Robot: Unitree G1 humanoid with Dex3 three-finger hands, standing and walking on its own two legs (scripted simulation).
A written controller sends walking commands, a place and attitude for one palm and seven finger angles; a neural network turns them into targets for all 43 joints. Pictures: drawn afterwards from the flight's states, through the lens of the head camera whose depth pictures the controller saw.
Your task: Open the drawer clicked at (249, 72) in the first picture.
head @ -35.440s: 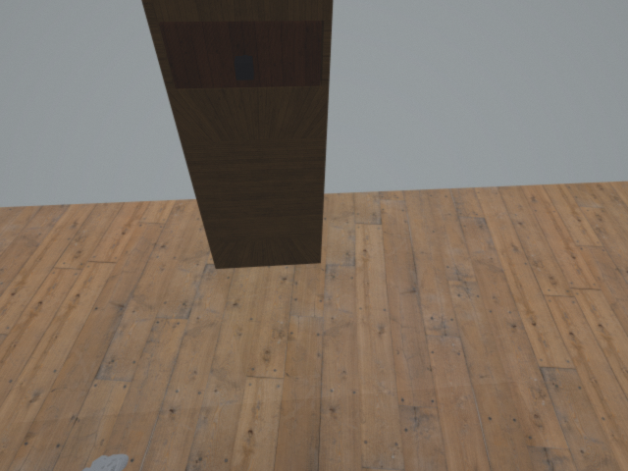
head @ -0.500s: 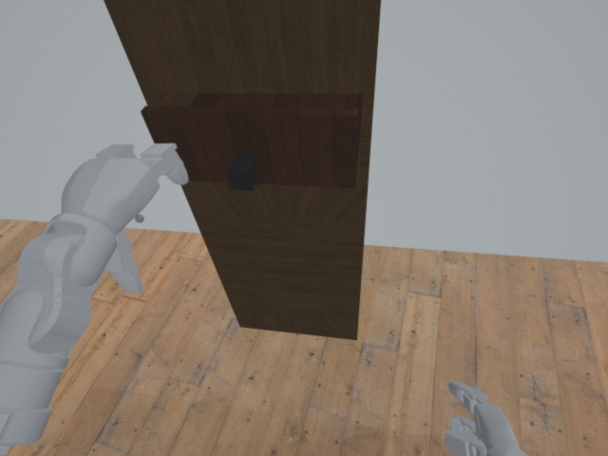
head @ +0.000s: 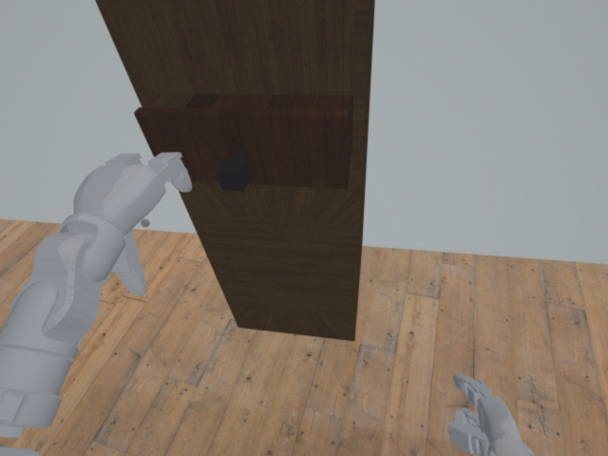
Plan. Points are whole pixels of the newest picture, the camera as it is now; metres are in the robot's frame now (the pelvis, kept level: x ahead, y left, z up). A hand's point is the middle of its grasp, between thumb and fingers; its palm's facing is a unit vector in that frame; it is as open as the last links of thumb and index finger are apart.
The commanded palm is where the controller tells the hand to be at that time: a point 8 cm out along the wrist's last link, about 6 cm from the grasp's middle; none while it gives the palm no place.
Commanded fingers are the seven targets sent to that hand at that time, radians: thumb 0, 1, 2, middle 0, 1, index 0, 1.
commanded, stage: move the hooked fingers above the handle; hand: left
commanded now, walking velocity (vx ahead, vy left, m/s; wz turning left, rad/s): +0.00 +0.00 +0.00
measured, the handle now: (237, 166) +0.56 +0.20 +0.08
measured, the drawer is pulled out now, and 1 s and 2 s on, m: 0.06 0.06 0.05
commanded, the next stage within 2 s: none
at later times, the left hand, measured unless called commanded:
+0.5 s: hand (188, 187) +0.41 +0.22 +0.15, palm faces +0.04 -0.06 -1.00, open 13.8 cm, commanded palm +0.39 +0.23 +0.23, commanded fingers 0.00 -0.50 0.30 -0.30 -1.20 -0.30 -1.20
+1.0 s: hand (219, 160) +0.48 +0.20 +0.15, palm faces +0.03 -0.05 -1.00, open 13.8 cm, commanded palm +0.46 +0.22 +0.21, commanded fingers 0.00 -0.50 0.30 -0.30 -1.20 -0.30 -1.20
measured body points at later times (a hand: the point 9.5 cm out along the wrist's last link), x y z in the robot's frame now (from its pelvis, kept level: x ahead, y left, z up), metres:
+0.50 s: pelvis +0.03 +0.01 +0.00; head +0.05 -0.02 +0.45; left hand +0.40 +0.22 +0.21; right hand +0.18 -0.23 -0.13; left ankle +0.03 +0.12 -0.74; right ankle +0.00 -0.11 -0.74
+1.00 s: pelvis +0.04 +0.01 -0.01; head +0.07 -0.02 +0.44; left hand +0.47 +0.20 +0.20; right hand +0.17 -0.25 -0.13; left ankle +0.03 +0.12 -0.74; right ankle +0.00 -0.11 -0.74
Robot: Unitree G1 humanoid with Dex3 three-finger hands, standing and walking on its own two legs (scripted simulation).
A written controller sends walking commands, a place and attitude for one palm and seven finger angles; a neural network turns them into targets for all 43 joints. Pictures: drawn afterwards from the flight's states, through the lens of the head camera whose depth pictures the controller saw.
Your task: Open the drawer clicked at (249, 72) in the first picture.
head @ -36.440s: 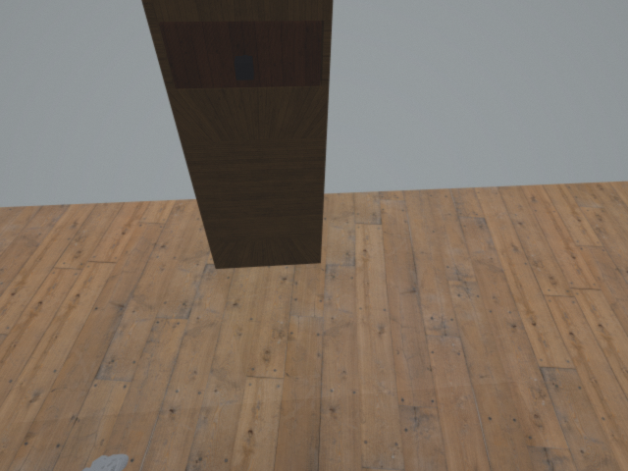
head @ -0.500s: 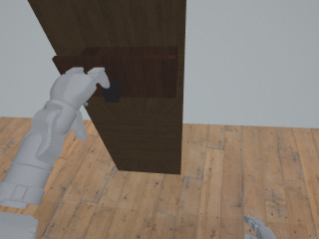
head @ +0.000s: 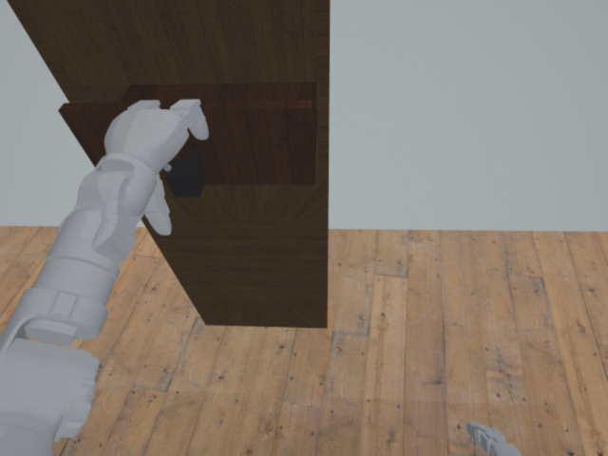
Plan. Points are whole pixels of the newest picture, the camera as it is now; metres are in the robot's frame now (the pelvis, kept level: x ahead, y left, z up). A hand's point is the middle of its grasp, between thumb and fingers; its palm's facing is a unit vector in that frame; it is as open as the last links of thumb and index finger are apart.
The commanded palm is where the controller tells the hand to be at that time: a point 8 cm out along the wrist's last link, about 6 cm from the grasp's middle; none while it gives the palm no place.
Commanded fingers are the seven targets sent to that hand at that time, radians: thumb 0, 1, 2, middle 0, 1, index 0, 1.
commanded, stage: move the hooked fingers above the handle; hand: left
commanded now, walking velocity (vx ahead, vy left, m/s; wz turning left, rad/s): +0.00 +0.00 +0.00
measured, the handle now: (190, 168) +0.51 +0.21 +0.08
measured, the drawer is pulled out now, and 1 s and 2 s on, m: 0.06 0.05 0.05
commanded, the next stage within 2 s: none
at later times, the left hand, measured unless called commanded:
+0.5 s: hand (187, 149) +0.49 +0.19 +0.14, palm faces +0.04 -0.05 -1.00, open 13.7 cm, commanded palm +0.46 +0.24 +0.21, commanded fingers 0.00 -0.50 0.30 -0.30 -1.20 -0.30 -1.20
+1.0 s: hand (182, 150) +0.48 +0.19 +0.15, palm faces +0.09 -0.07 -0.99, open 13.8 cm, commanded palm +0.46 +0.24 +0.21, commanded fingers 0.00 -0.50 0.30 -0.30 -1.20 -0.30 -1.20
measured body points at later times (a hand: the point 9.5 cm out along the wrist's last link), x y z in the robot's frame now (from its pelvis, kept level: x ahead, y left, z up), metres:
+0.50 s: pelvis +0.00 +0.00 -0.01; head +0.06 -0.02 +0.44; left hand +0.48 +0.20 +0.19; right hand +0.06 -0.28 -0.14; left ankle -0.01 +0.12 -0.74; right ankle -0.04 -0.11 -0.74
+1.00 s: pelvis -0.01 +0.01 -0.01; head +0.05 +0.00 +0.44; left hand +0.46 +0.19 +0.20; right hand +0.09 -0.26 -0.13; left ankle -0.01 +0.12 -0.74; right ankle -0.04 -0.11 -0.74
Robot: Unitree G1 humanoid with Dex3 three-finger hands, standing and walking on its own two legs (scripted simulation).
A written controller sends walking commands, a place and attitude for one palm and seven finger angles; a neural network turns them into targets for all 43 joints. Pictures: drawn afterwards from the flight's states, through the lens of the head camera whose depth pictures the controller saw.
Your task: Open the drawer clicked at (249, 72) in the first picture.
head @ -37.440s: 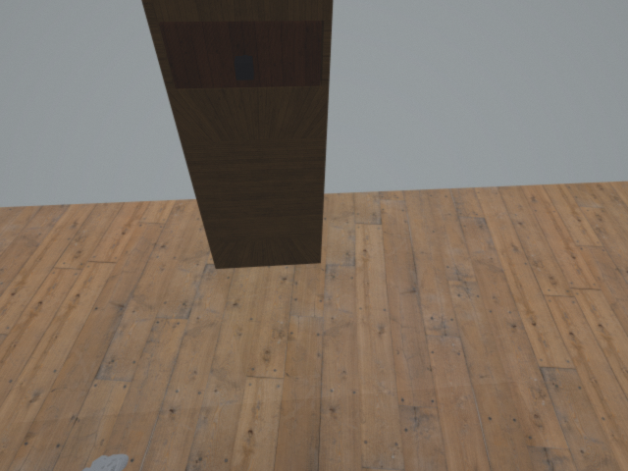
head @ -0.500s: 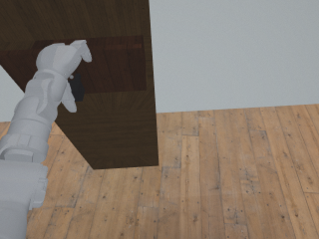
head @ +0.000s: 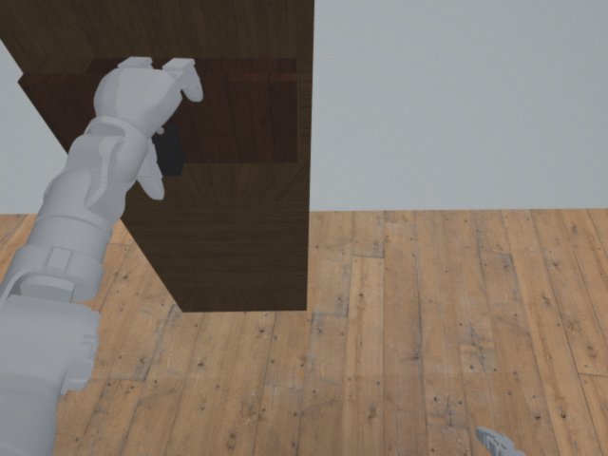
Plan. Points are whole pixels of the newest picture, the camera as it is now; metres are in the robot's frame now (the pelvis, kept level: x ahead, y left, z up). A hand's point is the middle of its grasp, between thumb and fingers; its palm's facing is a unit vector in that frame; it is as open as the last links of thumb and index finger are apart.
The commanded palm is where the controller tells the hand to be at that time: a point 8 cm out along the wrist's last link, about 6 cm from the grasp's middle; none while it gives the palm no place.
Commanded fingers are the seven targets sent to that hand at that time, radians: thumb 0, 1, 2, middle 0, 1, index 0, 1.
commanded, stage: move the hooked fingers above the handle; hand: left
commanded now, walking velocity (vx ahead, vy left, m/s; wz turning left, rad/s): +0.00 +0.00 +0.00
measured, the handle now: (168, 145) +0.53 +0.21 +0.09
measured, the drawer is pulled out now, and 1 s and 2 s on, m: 0.05 0.05 0.05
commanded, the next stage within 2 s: none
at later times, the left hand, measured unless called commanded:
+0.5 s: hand (149, 105) +0.50 +0.20 +0.19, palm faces +0.17 -0.07 -0.98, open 13.8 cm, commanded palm +0.46 +0.23 +0.22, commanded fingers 0.00 -0.50 0.30 -0.30 -1.20 -0.30 -1.20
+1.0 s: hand (150, 107) +0.51 +0.20 +0.17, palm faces +0.10 -0.02 -0.99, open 13.9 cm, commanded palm +0.47 +0.23 +0.22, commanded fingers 0.00 -0.50 0.30 -0.30 -1.20 -0.30 -1.20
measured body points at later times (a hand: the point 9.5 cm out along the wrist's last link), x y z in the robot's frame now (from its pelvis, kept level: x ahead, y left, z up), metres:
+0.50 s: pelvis +0.00 +0.00 +0.00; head +0.06 -0.01 +0.45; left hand +0.48 +0.20 +0.24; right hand +0.08 -0.27 -0.13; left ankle +0.00 +0.11 -0.73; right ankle -0.03 -0.12 -0.73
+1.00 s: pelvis +0.00 -0.01 +0.00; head +0.06 -0.02 +0.45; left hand +0.50 +0.20 +0.23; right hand +0.10 -0.27 -0.13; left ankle +0.00 +0.11 -0.73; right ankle -0.03 -0.12 -0.73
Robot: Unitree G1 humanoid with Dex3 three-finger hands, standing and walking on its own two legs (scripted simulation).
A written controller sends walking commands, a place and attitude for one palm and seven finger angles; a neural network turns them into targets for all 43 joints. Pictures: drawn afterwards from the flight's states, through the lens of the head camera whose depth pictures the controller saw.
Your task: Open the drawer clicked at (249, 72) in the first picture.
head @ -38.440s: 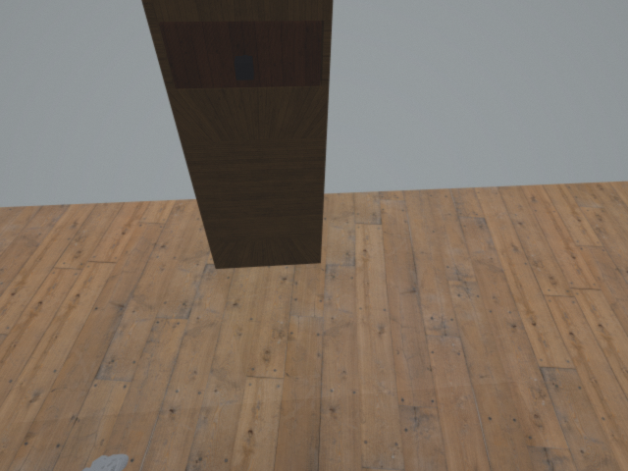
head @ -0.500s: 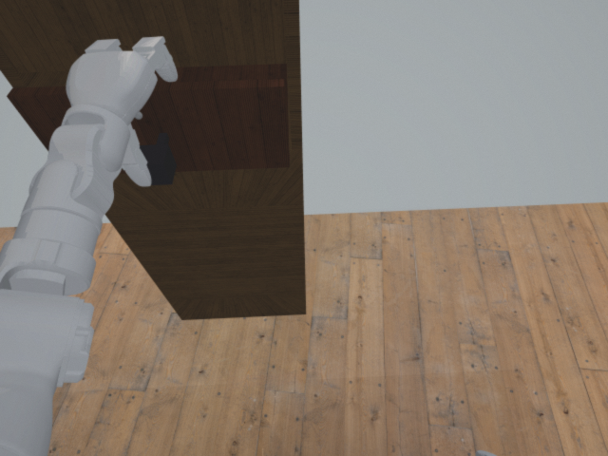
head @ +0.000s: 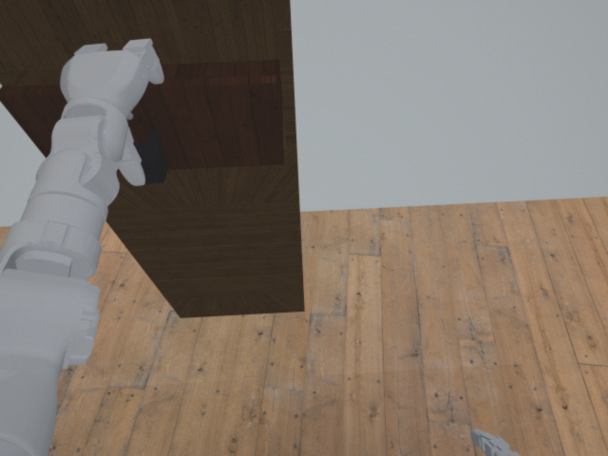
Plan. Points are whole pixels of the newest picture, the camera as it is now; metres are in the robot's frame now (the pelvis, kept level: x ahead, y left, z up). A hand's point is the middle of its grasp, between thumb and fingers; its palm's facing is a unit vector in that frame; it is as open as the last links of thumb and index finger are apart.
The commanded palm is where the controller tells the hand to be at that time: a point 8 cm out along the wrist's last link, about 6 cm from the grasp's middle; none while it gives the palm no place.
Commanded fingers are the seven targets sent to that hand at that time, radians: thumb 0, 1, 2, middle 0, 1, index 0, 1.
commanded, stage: move the hooked fingers above the handle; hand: left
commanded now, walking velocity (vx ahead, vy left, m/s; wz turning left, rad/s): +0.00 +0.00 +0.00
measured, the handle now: (150, 153) +0.53 +0.22 +0.09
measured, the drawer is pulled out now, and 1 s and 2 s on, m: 0.05 0.05 0.05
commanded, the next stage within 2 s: lower the fingers behind the handle in 1.92 s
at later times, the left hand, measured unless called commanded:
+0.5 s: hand (92, 128) +0.48 +0.25 +0.18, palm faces +0.16 -0.01 -0.99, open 13.8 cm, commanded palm +0.45 +0.25 +0.22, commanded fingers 0.00 -0.50 0.30 -0.30 -1.20 -0.30 -1.20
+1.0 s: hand (86, 120) +0.49 +0.26 +0.18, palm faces +0.10 +0.04 -0.99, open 13.8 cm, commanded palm +0.46 +0.25 +0.22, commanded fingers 0.00 -0.50 0.30 -0.30 -1.20 -0.30 -1.20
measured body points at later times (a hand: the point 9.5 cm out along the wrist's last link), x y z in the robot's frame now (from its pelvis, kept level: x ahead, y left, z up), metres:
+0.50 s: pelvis +0.01 +0.00 +0.00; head +0.06 -0.02 +0.45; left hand +0.47 +0.25 +0.23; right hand +0.11 -0.27 -0.13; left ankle +0.00 +0.11 -0.73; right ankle -0.03 -0.12 -0.73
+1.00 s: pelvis -0.01 +0.00 +0.00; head +0.05 -0.02 +0.45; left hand +0.48 +0.26 +0.23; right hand +0.06 -0.26 -0.14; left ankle +0.00 +0.11 -0.73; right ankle -0.03 -0.12 -0.73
